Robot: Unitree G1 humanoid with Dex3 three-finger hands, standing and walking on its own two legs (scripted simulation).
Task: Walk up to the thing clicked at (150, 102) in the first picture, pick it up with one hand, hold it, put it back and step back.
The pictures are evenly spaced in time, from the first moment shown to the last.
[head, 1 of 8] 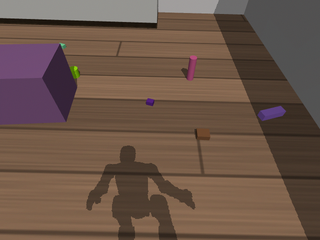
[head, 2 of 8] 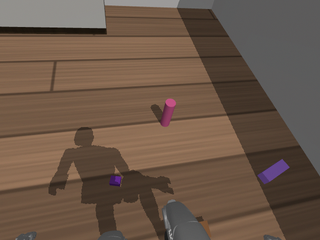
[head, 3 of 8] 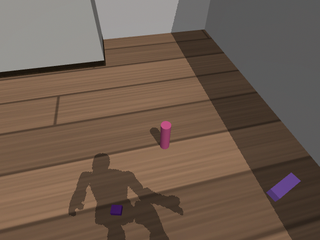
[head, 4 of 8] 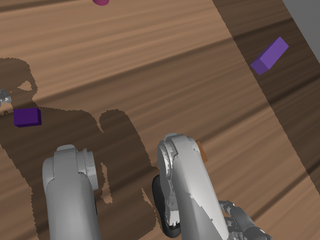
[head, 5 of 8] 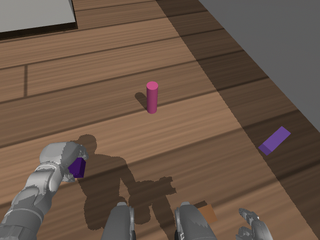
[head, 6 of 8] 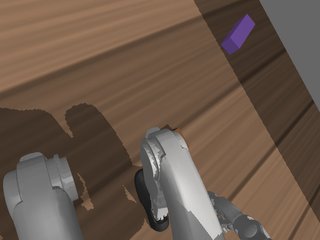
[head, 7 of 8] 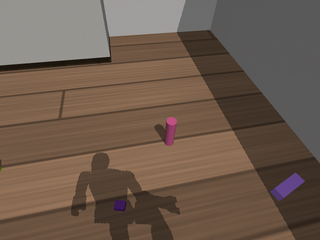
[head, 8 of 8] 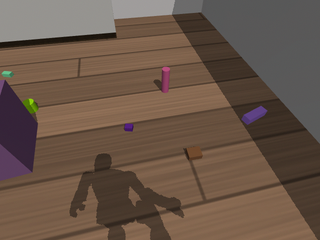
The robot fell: no
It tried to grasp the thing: yes
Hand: left
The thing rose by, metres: 0.69
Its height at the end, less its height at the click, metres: +0.00
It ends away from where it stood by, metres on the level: 0.01
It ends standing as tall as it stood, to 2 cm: yes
